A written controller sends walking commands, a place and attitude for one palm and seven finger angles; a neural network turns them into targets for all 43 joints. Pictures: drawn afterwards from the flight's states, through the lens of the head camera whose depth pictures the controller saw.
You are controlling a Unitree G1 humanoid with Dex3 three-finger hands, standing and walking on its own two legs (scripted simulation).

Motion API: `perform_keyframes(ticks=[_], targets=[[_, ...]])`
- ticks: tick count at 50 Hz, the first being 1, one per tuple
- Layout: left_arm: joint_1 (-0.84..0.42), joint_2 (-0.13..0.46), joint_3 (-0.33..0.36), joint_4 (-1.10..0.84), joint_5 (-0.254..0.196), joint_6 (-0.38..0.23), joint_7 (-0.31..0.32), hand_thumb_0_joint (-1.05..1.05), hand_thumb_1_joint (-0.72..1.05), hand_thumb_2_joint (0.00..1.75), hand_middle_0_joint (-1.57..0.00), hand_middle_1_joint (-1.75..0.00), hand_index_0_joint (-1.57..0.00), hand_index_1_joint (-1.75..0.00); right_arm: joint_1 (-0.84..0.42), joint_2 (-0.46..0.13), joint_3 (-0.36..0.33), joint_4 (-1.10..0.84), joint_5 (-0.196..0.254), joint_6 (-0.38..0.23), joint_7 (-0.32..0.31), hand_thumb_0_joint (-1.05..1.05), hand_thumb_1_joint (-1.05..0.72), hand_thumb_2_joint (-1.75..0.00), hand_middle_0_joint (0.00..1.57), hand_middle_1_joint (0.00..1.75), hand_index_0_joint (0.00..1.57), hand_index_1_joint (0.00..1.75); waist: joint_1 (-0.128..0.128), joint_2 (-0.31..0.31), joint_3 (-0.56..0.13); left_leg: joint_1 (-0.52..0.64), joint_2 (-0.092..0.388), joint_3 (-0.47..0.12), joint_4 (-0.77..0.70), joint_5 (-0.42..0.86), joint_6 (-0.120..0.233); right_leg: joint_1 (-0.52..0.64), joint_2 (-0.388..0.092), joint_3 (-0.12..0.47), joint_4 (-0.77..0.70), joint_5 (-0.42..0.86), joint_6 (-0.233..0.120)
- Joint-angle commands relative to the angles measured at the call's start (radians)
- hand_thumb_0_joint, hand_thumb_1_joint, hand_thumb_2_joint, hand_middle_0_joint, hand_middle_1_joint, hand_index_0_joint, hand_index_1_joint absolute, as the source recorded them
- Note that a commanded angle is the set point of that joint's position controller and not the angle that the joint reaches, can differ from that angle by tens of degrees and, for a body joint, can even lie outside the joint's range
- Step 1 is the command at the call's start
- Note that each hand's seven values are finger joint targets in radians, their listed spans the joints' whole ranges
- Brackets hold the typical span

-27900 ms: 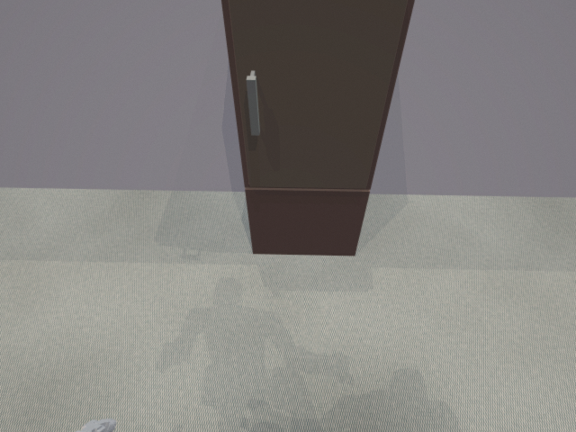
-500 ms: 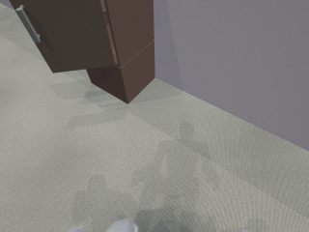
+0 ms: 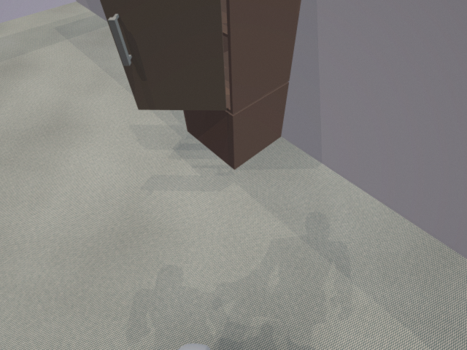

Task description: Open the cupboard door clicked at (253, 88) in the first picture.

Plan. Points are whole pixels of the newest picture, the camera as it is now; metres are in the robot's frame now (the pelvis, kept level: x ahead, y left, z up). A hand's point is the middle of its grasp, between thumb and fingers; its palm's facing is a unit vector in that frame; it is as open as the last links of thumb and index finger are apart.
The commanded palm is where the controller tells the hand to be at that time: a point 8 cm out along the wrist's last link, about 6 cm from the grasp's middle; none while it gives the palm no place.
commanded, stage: take the last steps up to it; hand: left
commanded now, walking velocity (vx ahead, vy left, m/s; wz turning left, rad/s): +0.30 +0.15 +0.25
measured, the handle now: (121, 40) +1.07 +0.50 +0.00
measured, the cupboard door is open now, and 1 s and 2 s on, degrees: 45 45 45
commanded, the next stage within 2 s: come to a stop and stand still in 1.26 s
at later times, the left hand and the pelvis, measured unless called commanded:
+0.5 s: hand out of the picture +0.12 +0.29 -0.17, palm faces +0.16 -0.97 -0.20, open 7.4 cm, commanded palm none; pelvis +0.13 +0.10 +0.01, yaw +6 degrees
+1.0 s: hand (105, 259) +0.31 +0.33 -0.15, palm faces +0.18 -0.96 -0.21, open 7.2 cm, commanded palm none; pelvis +0.31 +0.14 +0.02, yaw +7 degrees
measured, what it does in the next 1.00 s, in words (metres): walks ahead: left foot, then right foot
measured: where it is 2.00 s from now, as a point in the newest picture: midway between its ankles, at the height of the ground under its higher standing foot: (198, 288)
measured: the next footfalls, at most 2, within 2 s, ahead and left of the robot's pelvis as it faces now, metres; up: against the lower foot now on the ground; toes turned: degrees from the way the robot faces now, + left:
left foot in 0.32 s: +0.18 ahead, +0.19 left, +0.00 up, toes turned +13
right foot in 0.74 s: +0.34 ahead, +0.02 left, +0.00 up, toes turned -3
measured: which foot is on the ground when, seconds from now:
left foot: up 0.00-0.30, down 0.32-0.74, up 0.76-1.00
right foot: down 0.00-0.32, up 0.34-0.72, down 0.74-1.00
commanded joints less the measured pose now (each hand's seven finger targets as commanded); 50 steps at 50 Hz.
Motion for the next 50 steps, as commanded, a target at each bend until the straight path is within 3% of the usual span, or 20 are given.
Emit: perform_keyframes(ticks=[1,3,6,11,12,14,15,16,17,19,23,33,35,36,37,38,40,43,47,50], targets=[[0.066,0.157,0.043,-0.029,-0.001,-0.041,0.018,0.00,0.90,0.90,-0.20,-0.30,-0.20,-0.30,-0.110,-0.098,-0.037,-0.107,-0.004,-0.036,0.024,0.00,-0.90,-0.90,0.20,0.30,0.20,0.30,0.007,-0.223,0.063,-0.292,0.084,-0.038,0.288,0.154,-0.026,0.080,-0.312,0.305,-0.447,-0.114,-0.106],[0.097,0.140,0.041,-0.008,-0.001,-0.058,0.019,0.00,0.90,0.90,-0.20,-0.30,-0.20,-0.30,-0.093,-0.068,-0.029,-0.091,0.002,-0.037,0.031,0.00,-0.90,-0.90,0.20,0.30,0.20,0.30,0.009,-0.219,0.028,-0.274,0.082,0.009,0.209,0.194,-0.045,0.150,-0.281,0.177,-0.414,0.118,-0.090],[0.178,0.160,0.046,0.042,0.003,-0.066,0.019,0.00,0.90,0.90,-0.20,-0.30,-0.20,-0.30,-0.133,-0.029,-0.021,-0.094,0.007,-0.043,0.040,0.00,-0.90,-0.90,0.20,0.30,0.20,0.30,0.039,-0.170,0.010,-0.257,0.071,0.072,0.046,0.179,-0.051,0.242,-0.291,0.098,-0.378,0.313,-0.096],[0.181,0.185,0.055,0.080,0.010,-0.058,0.017,0.00,0.90,0.90,-0.20,-0.30,-0.20,-0.30,-0.167,-0.016,-0.005,-0.112,0.012,-0.062,0.049,0.00,-0.90,-0.90,0.20,0.30,0.20,0.30,0.047,-0.241,0.015,-0.103,0.053,0.129,-0.221,0.155,-0.025,0.210,-0.309,0.035,-0.319,0.346,-0.084],[0.171,0.193,0.058,0.083,0.008,-0.054,0.016,0.00,0.90,0.90,-0.20,-0.30,-0.20,-0.30,-0.142,-0.021,-0.004,-0.106,0.012,-0.068,0.048,0.00,-0.90,-0.90,0.20,0.30,0.20,0.30,0.035,-0.245,0.008,-0.039,0.033,0.154,-0.266,0.156,-0.017,0.191,-0.301,0.018,-0.292,0.364,-0.076],[0.122,0.196,0.061,0.079,0.001,-0.049,0.010,0.00,0.90,0.90,-0.20,-0.30,-0.20,-0.30,0.038,-0.065,-0.014,-0.051,0.004,-0.082,0.032,0.00,-0.90,-0.90,0.20,0.30,0.20,0.30,-0.062,-0.170,-0.054,0.255,-0.022,0.222,-0.411,0.219,0.002,0.073,-0.245,-0.063,-0.100,0.430,-0.039],[0.129,0.150,0.052,0.066,-0.001,-0.045,0.002,0.00,0.90,0.90,-0.20,-0.30,-0.20,-0.30,0.179,-0.147,-0.035,-0.011,-0.003,-0.087,0.019,0.00,-0.90,-0.90,0.20,0.30,0.20,0.30,-0.118,0.005,-0.141,0.484,0.078,0.106,-0.425,0.202,0.041,-0.071,-0.185,-0.113,0.157,0.325,-0.003],[0.113,0.079,0.037,0.021,-0.013,-0.040,-0.005,0.00,0.90,0.90,-0.20,-0.30,-0.20,-0.30,0.321,-0.264,-0.067,0.012,-0.015,-0.091,0.000,0.00,-0.90,-0.90,0.20,0.30,0.20,0.30,-0.167,0.283,-0.206,0.614,0.363,-0.329,-0.529,0.220,0.165,-0.337,-0.030,-0.137,0.476,-0.247,0.043],[0.014,0.066,0.028,-0.022,-0.007,-0.038,0.002,0.00,0.90,0.90,-0.20,-0.30,-0.20,-0.30,0.356,-0.280,-0.064,0.032,-0.008,-0.083,-0.014,0.00,-0.90,-0.90,0.20,0.30,0.20,0.30,-0.176,0.228,-0.191,0.564,0.426,-0.393,-0.605,0.231,0.240,-0.424,-0.028,-0.010,0.655,-0.295,0.004],[-0.039,0.058,0.027,-0.014,-0.009,-0.035,0.003,0.00,0.90,0.90,-0.20,-0.30,-0.20,-0.30,0.204,-0.188,-0.040,-0.004,-0.004,-0.093,-0.029,0.00,-0.90,-0.90,0.20,0.30,0.20,0.30,-0.111,0.180,-0.105,0.372,0.383,-0.304,-0.641,0.115,0.237,-0.467,-0.088,0.062,0.742,-0.146,-0.016],[0.041,0.025,0.022,0.036,0.004,-0.011,-0.010,0.00,0.90,0.90,-0.20,-0.30,-0.20,-0.30,0.120,-0.094,-0.009,-0.007,-0.004,-0.121,-0.033,0.00,-0.90,-0.90,0.20,0.30,0.20,0.30,-0.018,0.064,-0.038,0.223,0.286,-0.111,-0.694,0.285,0.197,-0.337,-0.098,0.036,0.540,-0.023,-0.003],[-0.094,0.042,0.021,-0.034,0.005,-0.010,-0.014,0.00,0.90,0.90,-0.20,-0.30,-0.20,-0.30,0.168,-0.097,-0.010,0.052,-0.007,-0.115,-0.018,0.00,-0.90,-0.90,0.20,0.30,0.20,0.30,-0.005,0.010,0.038,0.192,0.254,-0.021,-0.679,0.289,0.196,-0.116,-0.032,-0.018,0.087,0.087,-0.008],[0.022,0.075,0.035,-0.004,0.008,-0.023,-0.011,0.00,0.90,0.90,-0.20,-0.30,-0.20,-0.30,0.163,-0.087,-0.006,0.063,-0.002,-0.113,-0.018,0.00,-0.90,-0.90,0.20,0.30,0.20,0.30,0.052,-0.070,-0.001,0.133,0.183,0.033,-0.483,0.332,0.140,0.106,-0.010,-0.017,-0.071,0.131,-0.024],[0.150,0.135,0.050,0.033,0.012,-0.037,-0.007,0.00,0.90,0.90,-0.20,-0.30,-0.20,-0.30,0.164,-0.071,-0.004,0.057,0.009,-0.118,-0.015,0.00,-0.90,-0.90,0.20,0.30,0.20,0.30,0.101,-0.165,-0.070,0.018,0.092,0.115,-0.254,0.295,0.084,0.316,-0.124,0.133,-0.155,0.102,-0.072],[0.256,0.230,0.071,0.057,0.008,-0.043,0.000,0.00,0.90,0.90,-0.20,-0.30,-0.20,-0.30,0.190,-0.035,-0.002,0.028,0.014,-0.121,-0.010,0.00,-0.90,-0.90,0.20,0.30,0.20,0.30,0.113,-0.369,-0.127,-0.213,-0.027,0.170,0.028,-0.048,0.024,0.500,-0.392,0.512,-0.297,0.135,-0.189],[0.252,0.237,0.072,0.052,-0.006,-0.044,0.009,0.00,0.90,0.90,-0.20,-0.30,-0.20,-0.30,0.158,-0.089,-0.011,0.021,0.005,-0.111,-0.013,0.00,-0.90,-0.90,0.20,0.30,0.20,0.30,0.106,-0.307,-0.108,-0.250,0.023,0.059,0.219,-0.131,0.016,0.398,-0.467,0.623,-0.380,0.042,-0.250],[0.117,0.148,0.052,0.019,-0.007,-0.044,0.022,0.00,0.90,0.90,-0.20,-0.30,-0.20,-0.30,0.064,-0.065,-0.018,0.015,0.002,-0.100,-0.008,0.00,-0.90,-0.90,0.20,0.30,0.20,0.30,0.052,-0.131,0.018,-0.281,0.101,-0.015,0.281,0.047,0.004,0.189,-0.403,0.466,-0.406,0.012,-0.218],[0.077,0.086,0.033,0.027,-0.006,-0.068,0.016,0.00,0.90,0.90,-0.20,-0.30,-0.20,-0.30,0.125,0.000,-0.006,0.048,-0.004,-0.079,0.006,0.00,-0.90,-0.90,0.20,0.30,0.20,0.30,-0.004,-0.170,-0.018,-0.161,0.123,0.038,0.142,0.184,-0.029,0.089,-0.277,0.178,-0.414,0.232,-0.144],[0.100,0.108,0.043,0.064,-0.001,-0.078,0.008,0.00,0.90,0.90,-0.20,-0.30,-0.20,-0.30,0.081,0.037,-0.007,0.024,-0.001,-0.077,0.023,0.00,-0.90,-0.90,0.20,0.30,0.20,0.30,0.002,-0.120,-0.014,-0.102,0.103,0.107,-0.103,0.249,-0.045,0.082,-0.240,0.100,-0.425,0.237,-0.144],[0.108,0.138,0.046,0.089,0.004,-0.074,0.004,0.00,0.90,0.90,-0.20,-0.30,-0.20,-0.30,0.028,0.025,-0.009,-0.011,0.001,-0.090,0.032,0.00,-0.90,-0.90,0.20,0.30,0.20,0.30,0.015,-0.183,-0.009,-0.055,0.084,0.125,-0.242,0.244,-0.038,0.093,-0.245,0.096,-0.398,0.174,-0.134]])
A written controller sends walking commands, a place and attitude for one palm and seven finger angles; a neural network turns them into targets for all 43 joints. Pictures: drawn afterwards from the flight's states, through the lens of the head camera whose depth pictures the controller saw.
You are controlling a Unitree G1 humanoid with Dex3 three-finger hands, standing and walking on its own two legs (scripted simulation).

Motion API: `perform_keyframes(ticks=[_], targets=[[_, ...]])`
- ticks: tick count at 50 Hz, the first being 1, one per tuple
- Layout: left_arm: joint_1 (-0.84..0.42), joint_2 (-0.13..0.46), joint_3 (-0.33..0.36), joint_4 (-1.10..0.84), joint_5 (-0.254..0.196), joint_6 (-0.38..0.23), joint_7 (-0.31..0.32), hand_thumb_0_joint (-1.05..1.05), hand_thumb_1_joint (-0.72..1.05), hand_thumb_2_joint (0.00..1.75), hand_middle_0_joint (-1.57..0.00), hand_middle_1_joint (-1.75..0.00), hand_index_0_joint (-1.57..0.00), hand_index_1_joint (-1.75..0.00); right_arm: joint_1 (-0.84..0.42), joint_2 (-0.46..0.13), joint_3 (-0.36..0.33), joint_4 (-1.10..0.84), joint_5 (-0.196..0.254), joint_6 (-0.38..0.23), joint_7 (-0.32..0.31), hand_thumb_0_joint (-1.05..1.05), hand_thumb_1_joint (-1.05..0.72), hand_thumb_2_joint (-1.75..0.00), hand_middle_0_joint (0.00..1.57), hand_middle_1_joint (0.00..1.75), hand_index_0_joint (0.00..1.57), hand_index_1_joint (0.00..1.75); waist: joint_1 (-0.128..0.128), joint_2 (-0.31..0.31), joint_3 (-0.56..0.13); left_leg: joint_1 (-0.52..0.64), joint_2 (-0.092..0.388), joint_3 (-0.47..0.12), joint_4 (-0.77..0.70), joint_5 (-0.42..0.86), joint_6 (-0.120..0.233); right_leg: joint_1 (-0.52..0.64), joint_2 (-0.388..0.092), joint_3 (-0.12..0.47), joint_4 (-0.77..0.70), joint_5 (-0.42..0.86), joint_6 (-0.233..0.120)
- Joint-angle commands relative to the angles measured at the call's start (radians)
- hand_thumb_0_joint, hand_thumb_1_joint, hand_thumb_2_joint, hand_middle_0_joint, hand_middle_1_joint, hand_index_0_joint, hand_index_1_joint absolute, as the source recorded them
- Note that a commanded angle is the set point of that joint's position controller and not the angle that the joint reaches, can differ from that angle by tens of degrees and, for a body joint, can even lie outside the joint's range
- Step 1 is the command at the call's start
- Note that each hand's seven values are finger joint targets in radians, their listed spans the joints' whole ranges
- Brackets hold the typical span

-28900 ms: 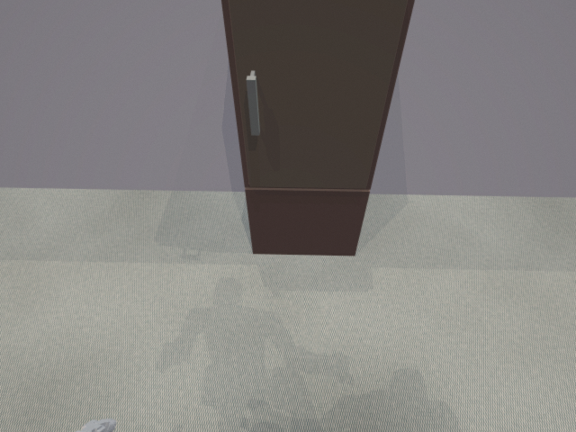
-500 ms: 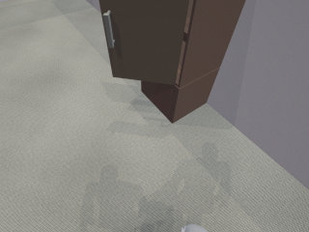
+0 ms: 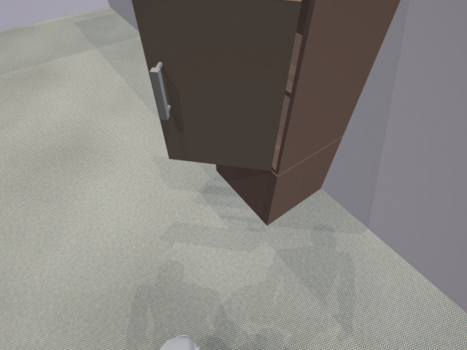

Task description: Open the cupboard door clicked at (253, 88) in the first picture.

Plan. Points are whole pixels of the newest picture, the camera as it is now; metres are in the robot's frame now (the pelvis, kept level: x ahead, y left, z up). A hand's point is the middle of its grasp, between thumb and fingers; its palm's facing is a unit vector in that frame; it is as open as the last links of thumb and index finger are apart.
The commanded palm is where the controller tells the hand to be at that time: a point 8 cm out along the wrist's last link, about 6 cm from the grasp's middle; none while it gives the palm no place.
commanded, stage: take the last steps up to it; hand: left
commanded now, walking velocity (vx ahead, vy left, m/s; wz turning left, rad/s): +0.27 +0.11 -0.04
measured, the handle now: (162, 91) +0.79 +0.27 -0.02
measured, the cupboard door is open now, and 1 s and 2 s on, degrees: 45 45 45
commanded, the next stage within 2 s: come to a stop and stand still in 0.26 s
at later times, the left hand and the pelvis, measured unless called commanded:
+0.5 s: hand (130, 285) +0.27 +0.25 -0.18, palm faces -0.04 -0.98 -0.20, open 7.3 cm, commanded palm none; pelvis +0.17 +0.07 -0.01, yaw -3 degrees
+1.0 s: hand (117, 301) +0.24 +0.27 -0.19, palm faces -0.03 -0.97 -0.22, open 7.4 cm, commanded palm none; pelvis +0.17 +0.08 -0.01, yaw -3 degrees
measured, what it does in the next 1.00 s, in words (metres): walks ahead: left foot, then right foot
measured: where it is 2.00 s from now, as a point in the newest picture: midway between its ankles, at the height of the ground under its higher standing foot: outside the picture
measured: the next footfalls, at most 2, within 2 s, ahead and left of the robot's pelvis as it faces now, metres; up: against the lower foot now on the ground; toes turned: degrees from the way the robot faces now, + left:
left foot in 0.12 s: +0.22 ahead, +0.17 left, +0.00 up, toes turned +2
right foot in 0.50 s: +0.25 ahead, -0.04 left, +0.00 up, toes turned -9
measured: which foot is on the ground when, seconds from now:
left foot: up 0.00-0.10, down 0.12-1.00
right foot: down 0.00-0.12, up 0.14-0.48, down 0.50-0.74, up 0.76-0.98, down 1.00-1.00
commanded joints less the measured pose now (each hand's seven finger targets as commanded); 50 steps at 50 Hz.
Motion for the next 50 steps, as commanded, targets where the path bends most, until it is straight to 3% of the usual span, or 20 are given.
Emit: perform_keyframes(ticks=[1,4,5,6,7,12,21,23,25,28,31,33,35,37,38,40,46,47,48,50], targets=[[0.049,0.168,0.034,-0.010,0.009,-0.014,-0.002,0.00,0.90,0.90,-0.20,-0.30,-0.20,-0.30,-0.050,-0.027,-0.004,-0.090,0.008,-0.037,0.017,0.00,-0.90,-0.90,0.20,0.30,0.20,0.30,0.028,-0.160,0.019,0.074,-0.032,0.039,-0.175,0.019,0.006,-0.037,-0.238,0.147,-0.153,0.019,-0.124],[0.032,0.161,0.036,-0.004,0.004,0.005,-0.003,0.00,0.90,0.90,-0.20,-0.30,-0.20,-0.30,0.046,-0.078,-0.010,-0.062,0.006,-0.052,0.007,0.00,-0.90,-0.90,0.20,0.30,0.20,0.30,-0.031,-0.088,0.004,0.333,-0.074,0.086,-0.330,0.044,0.015,-0.149,-0.175,0.096,-0.011,-0.038,-0.080],[0.044,0.129,0.028,-0.009,0.004,0.010,-0.008,0.00,0.90,0.90,-0.20,-0.30,-0.20,-0.30,0.142,-0.142,-0.026,-0.037,0.003,-0.057,-0.004,0.00,-0.90,-0.90,0.20,0.30,0.20,0.30,-0.072,0.073,-0.036,0.496,-0.010,0.005,-0.359,-0.010,0.040,-0.258,-0.117,0.060,0.190,-0.074,-0.054],[0.053,0.068,0.017,-0.035,-0.003,0.014,-0.010,0.00,0.90,0.90,-0.20,-0.30,-0.20,-0.30,0.267,-0.252,-0.051,-0.016,-0.012,-0.061,-0.022,0.00,-0.90,-0.90,0.20,0.30,0.20,0.30,-0.116,0.317,-0.090,0.610,0.223,-0.308,-0.451,-0.045,0.133,-0.430,0.009,-0.047,0.488,-0.299,-0.008],[-0.006,0.059,0.006,-0.073,0.001,0.009,-0.005,0.00,0.90,0.90,-0.20,-0.30,-0.20,-0.30,0.328,-0.268,-0.048,-0.009,-0.012,-0.051,-0.036,0.00,-0.90,-0.90,0.20,0.30,0.20,0.30,-0.136,0.286,-0.100,0.599,0.318,-0.442,-0.533,-0.026,0.216,-0.511,0.036,0.039,0.721,-0.388,-0.021],[0.007,0.034,0.000,-0.023,0.005,0.028,-0.014,0.00,0.90,0.90,-0.20,-0.30,-0.20,-0.30,0.090,-0.116,0.005,-0.051,0.000,-0.077,-0.054,0.00,-0.90,-0.90,0.20,0.30,0.20,0.30,-0.011,0.117,-0.021,0.346,0.217,-0.161,-0.578,0.203,0.197,-0.459,-0.064,0.121,0.802,-0.128,-0.014],[-0.018,0.012,-0.020,-0.027,-0.001,0.049,0.005,0.00,0.90,0.90,-0.20,-0.30,-0.20,-0.30,0.054,-0.094,0.018,-0.011,0.002,-0.061,-0.065,0.00,-0.90,-0.90,0.20,0.30,0.20,0.30,0.024,0.049,-0.017,0.278,0.169,-0.025,-0.461,0.535,0.179,-0.132,0.000,0.082,0.281,0.021,-0.006],[0.021,0.060,-0.014,-0.016,0.000,0.051,0.013,0.00,0.90,0.90,-0.20,-0.30,-0.20,-0.30,0.037,-0.089,0.020,-0.001,0.013,-0.049,-0.071,0.00,-0.90,-0.90,0.20,0.30,0.20,0.30,0.047,0.021,-0.033,0.249,0.101,0.003,-0.366,0.438,0.100,-0.011,-0.015,0.117,0.127,0.266,-0.009],[0.000,0.141,-0.012,-0.025,-0.002,0.052,0.020,0.00,0.90,0.90,-0.20,-0.30,-0.20,-0.30,0.084,-0.069,0.015,0.004,0.028,-0.025,-0.062,0.00,-0.90,-0.90,0.20,0.30,0.20,0.30,0.011,-0.045,-0.001,0.184,-0.013,0.016,-0.328,0.076,0.031,-0.006,-0.163,0.257,0.118,0.634,-0.098],[-0.039,0.153,-0.009,-0.033,-0.012,0.052,0.036,0.00,0.90,0.90,-0.20,-0.30,-0.20,-0.30,0.150,-0.050,0.011,0.034,0.031,0.007,-0.063,0.00,-0.90,-0.90,0.20,0.30,0.20,0.30,-0.017,-0.191,-0.128,0.265,-0.043,0.023,-0.247,0.000,0.012,0.022,-0.213,0.269,0.126,0.814,-0.157],[-0.048,0.163,0.006,-0.037,-0.010,0.061,0.049,0.00,0.90,0.90,-0.20,-0.30,-0.20,-0.30,0.128,-0.045,0.005,0.023,0.032,0.017,-0.065,0.00,-0.90,-0.90,0.20,0.30,0.20,0.30,0.001,-0.182,-0.138,0.182,-0.060,0.018,-0.196,-0.156,0.003,0.111,-0.241,0.271,0.151,1.002,-0.189],[-0.067,0.167,0.014,-0.048,-0.008,0.066,0.051,0.00,0.90,0.90,-0.20,-0.30,-0.20,-0.30,0.116,-0.042,0.002,0.015,0.032,0.022,-0.066,0.00,-0.90,-0.90,0.20,0.30,0.20,0.30,0.001,-0.145,-0.140,0.189,-0.054,0.010,-0.235,-0.163,0.002,0.106,-0.243,0.282,0.148,0.947,-0.194],[-0.109,0.149,0.016,-0.062,-0.012,0.075,0.048,0.00,0.90,0.90,-0.20,-0.30,-0.20,-0.30,0.135,-0.049,-0.001,0.020,0.027,0.023,-0.067,0.00,-0.90,-0.90,0.20,0.30,0.20,0.30,-0.020,-0.030,-0.129,0.308,0.001,-0.021,-0.357,0.191,0.022,-0.010,-0.166,0.215,0.186,0.686,-0.130],[-0.146,0.091,0.000,-0.105,-0.014,0.095,0.040,0.00,0.90,0.90,-0.20,-0.30,-0.20,-0.30,0.108,-0.106,-0.008,-0.009,0.011,0.019,-0.075,0.00,-0.90,-0.90,0.20,0.30,0.20,0.30,-0.024,0.256,-0.031,0.343,0.204,-0.199,-0.455,0.754,0.139,-0.210,0.024,0.080,0.370,-0.041,-0.010],[-0.168,0.089,0.004,-0.108,-0.010,0.108,0.041,0.00,0.90,0.90,-0.20,-0.30,-0.20,-0.30,0.110,-0.110,-0.009,-0.012,0.004,0.017,-0.086,0.00,-0.90,-0.90,0.20,0.30,0.20,0.30,-0.040,0.217,-0.001,0.329,0.243,-0.227,-0.466,0.814,0.204,-0.275,0.065,0.142,0.543,-0.286,-0.007],[-0.150,0.072,0.009,-0.101,-0.005,0.110,0.037,0.00,0.90,0.90,-0.20,-0.30,-0.20,-0.30,0.078,-0.099,-0.002,-0.031,-0.001,0.006,-0.095,0.00,-0.90,-0.90,0.20,0.30,0.20,0.30,-0.011,0.111,0.015,0.351,0.227,-0.182,-0.412,0.823,0.238,-0.327,0.054,0.194,0.642,-0.281,-0.015],[-0.151,0.054,-0.008,-0.094,-0.008,0.093,0.024,0.00,0.90,0.90,-0.20,-0.30,-0.20,-0.30,0.078,-0.134,-0.014,-0.020,0.006,-0.005,-0.083,0.00,-0.90,-0.90,0.20,0.30,0.20,0.30,-0.037,0.166,-0.061,0.485,0.166,-0.119,-0.390,0.787,0.193,-0.215,0.048,0.112,0.314,-0.188,0.001],[0.008,0.092,-0.014,-0.030,-0.008,0.059,0.058,0.00,0.90,0.90,-0.20,-0.30,-0.20,-0.30,-0.044,-0.205,-0.034,-0.075,0.030,-0.016,-0.065,0.00,-0.90,-0.90,0.20,0.30,0.20,0.30,0.031,0.204,-0.140,0.535,0.161,-0.068,-0.153,0.947,0.129,-0.246,0.005,0.165,0.215,-0.034,-0.014],[0.031,0.127,-0.006,-0.084,-0.004,0.042,0.059,0.00,0.90,0.90,-0.20,-0.30,-0.20,-0.30,0.003,-0.122,-0.022,-0.143,0.024,-0.020,-0.049,0.00,-0.90,-0.90,0.20,0.30,0.20,0.30,0.020,0.083,-0.165,0.359,0.101,-0.045,-0.111,0.673,0.093,-0.095,-0.010,0.213,0.162,0.261,-0.040],[-0.008,0.144,-0.012,-0.093,-0.002,0.021,0.056,0.00,0.90,0.90,-0.20,-0.30,-0.20,-0.30,0.082,-0.082,-0.007,-0.160,0.010,-0.032,-0.053,0.00,-0.90,-0.90,0.20,0.30,0.20,0.30,-0.032,0.089,-0.163,0.322,0.005,-0.007,-0.209,0.386,0.053,-0.043,-0.099,0.225,0.245,0.609,-0.072]])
